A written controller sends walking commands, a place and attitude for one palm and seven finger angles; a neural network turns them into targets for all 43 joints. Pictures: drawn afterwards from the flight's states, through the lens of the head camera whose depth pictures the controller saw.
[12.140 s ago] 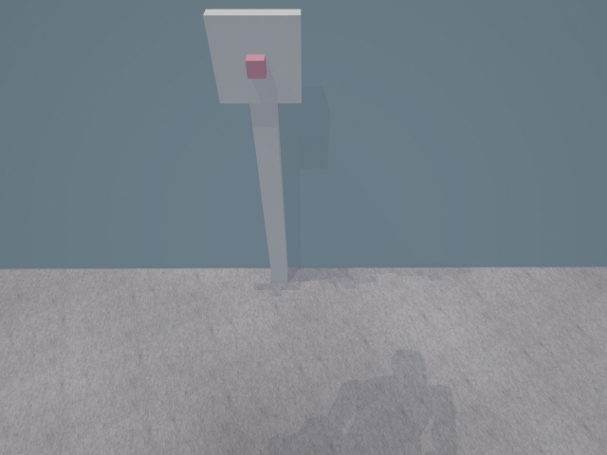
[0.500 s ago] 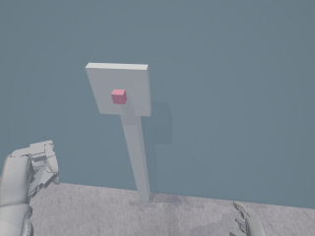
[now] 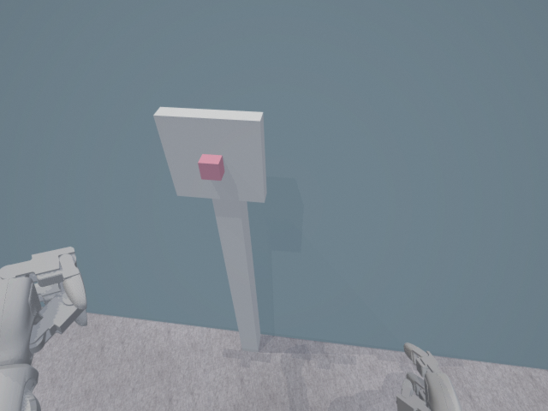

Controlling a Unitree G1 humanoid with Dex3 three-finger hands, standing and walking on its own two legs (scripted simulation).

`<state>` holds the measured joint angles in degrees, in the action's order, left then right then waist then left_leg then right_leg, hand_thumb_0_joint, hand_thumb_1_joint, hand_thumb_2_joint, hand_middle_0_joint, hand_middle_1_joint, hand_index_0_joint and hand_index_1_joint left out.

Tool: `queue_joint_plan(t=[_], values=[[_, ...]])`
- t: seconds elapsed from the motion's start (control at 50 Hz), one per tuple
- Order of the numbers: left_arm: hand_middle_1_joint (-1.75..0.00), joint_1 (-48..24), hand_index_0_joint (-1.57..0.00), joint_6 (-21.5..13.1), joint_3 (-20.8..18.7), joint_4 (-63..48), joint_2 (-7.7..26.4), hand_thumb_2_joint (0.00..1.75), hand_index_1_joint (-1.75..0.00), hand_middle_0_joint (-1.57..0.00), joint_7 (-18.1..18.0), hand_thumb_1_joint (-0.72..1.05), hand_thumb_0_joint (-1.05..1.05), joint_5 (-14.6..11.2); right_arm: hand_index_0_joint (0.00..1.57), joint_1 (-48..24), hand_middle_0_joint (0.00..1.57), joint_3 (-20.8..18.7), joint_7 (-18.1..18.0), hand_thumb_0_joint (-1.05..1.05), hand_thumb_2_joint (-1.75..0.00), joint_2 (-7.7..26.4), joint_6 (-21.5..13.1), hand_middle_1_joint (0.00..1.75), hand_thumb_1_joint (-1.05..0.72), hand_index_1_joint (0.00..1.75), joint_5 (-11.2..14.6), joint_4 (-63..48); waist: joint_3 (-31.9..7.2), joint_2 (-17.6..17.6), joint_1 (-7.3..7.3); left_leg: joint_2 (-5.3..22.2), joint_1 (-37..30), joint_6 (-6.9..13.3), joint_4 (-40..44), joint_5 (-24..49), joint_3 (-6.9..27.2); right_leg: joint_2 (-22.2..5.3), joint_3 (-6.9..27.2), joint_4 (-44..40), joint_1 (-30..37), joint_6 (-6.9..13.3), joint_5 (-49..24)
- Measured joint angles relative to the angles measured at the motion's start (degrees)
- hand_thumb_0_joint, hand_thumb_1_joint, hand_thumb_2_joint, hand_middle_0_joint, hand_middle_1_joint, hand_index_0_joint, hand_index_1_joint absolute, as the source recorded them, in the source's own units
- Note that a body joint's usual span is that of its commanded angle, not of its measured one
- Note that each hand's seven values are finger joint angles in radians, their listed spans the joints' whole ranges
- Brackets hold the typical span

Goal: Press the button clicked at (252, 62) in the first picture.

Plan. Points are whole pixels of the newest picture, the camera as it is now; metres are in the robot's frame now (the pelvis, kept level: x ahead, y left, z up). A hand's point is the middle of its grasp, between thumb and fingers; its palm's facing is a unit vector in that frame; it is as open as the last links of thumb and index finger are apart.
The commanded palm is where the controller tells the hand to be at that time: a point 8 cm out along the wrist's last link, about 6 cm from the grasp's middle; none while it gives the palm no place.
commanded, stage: step back with the hand held close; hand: left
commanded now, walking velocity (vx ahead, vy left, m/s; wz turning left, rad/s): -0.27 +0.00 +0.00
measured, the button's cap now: (212, 166) +0.48 +0.18 +0.12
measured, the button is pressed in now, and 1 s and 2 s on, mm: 0 0 0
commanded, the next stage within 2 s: stop stepping back and stand still in 1.10 s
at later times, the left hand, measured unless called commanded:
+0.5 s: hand (49, 328) +0.15 +0.26 +0.15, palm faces +0.30 -0.82 -0.49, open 3.1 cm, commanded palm +0.09 +0.30 +0.17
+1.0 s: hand out of the picture +0.07 +0.29 +0.17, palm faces +0.40 -0.81 -0.42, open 3.1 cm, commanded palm +0.00 +0.32 +0.17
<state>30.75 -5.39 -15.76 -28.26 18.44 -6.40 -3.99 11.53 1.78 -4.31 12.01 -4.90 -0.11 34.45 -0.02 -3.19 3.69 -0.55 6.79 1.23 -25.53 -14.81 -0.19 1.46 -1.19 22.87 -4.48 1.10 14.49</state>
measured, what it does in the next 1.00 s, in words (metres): walks backwards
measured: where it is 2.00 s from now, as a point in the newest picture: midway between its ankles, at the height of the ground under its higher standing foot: outside the picture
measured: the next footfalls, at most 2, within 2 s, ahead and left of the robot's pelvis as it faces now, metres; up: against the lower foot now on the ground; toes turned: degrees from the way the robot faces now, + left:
right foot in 1.12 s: -0.24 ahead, -0.09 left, +0.00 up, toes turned -4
left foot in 1.52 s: -0.14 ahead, +0.16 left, +0.00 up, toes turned -5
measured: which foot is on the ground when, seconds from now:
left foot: down 0.00-1.00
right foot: down 0.00-0.82, up 0.84-1.00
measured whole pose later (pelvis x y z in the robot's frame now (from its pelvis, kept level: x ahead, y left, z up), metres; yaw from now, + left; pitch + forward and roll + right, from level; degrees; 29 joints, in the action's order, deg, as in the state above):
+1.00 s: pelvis -0.13 +0.04 -0.01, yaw -1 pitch +2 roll -5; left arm 34.2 -15.4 -24.2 -34.3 23.4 -9.9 -1.6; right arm 14.5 0.1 -2.9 9.6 -5.0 -1.4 34.9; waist -1.8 -0.9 -1.2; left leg 1.0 27.6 4.5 -29.4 -4.1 -0.4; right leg 4.1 0.3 51.3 -20.0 -0.2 27.9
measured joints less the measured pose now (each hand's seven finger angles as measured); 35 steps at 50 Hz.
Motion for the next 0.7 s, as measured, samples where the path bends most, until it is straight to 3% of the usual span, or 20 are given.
queue_joint_plan(t=[0.14, 0.34, 0.52, 0.7], values=[[-1.5, 0.34, -1.31, -2.97, -3.39, 1.47, 0.83, 0.9, -1.5, -1.31, 0.2, 0.89, 0.01, 0.55, 0.2, -0.5, 0.2, -0.57, 0.91, 0.01, -0.9, 0.97, 3.49, 0.3, -0.9, 0.3, 0.08, -1.49, -0.61, -0.52, -1.74, 0.55, 3.68, 0.31, -0.82, 0.31, -0.26, 0.53, 0.27, -1.31, -2.84, -0.28, -1.65], [-1.5, 4.83, -1.31, -3.69, -3.45, -1.94, 3.86, 0.9, -1.5, -1.31, -0.2, 0.89, 0.01, 0.98, 0.2, -0.78, 0.2, -2.97, 0.4, 0.01, -0.9, 1.65, 7.61, 0.3, -0.91, 0.3, 0.95, -3.97, 1.02, 1.77, -4.15, -0.5, 8.4, 1.38, -1.32, 2.08, -1.61, -0.63, 1.45, 1.2, -8.74, -1.51, -2.66], [-1.5, 5.85, -1.31, -5.4, -5.86, -5.39, 5.5, 0.9, -1.5, -1.31, -1.24, 0.89, 0.01, 1.8, 0.2, -0.36, 0.2, -2.4, 0.54, 0.01, -0.9, 0.69, 6.05, 0.3, -0.91, 0.3, 0.88, -5.32, 1.15, 3.66, -4.26, -0.97, 13.0, 2.36, -5.37, 2.63, -2.21, -1.18, 1.84, 5.99, -13.72, -2.21, -2.96], [-1.5, 3.06, -1.31, -7.49, -6.32, -4.8, 2.63, 0.9, -1.5, -1.31, -1.84, 0.89, 0.01, 3.59, 0.2, 0.94, 0.2, -1.59, 0.45, 0.01, -0.9, 0.09, 2.91, 0.3, -0.91, 0.3, 0.2, -4.88, 0.81, 2.81, -3.34, -0.83, 18.86, 2.73, -13.46, -1.47, -1.83, -1.24, 1.13, 12.14, -18.58, -2.22, -2.33]])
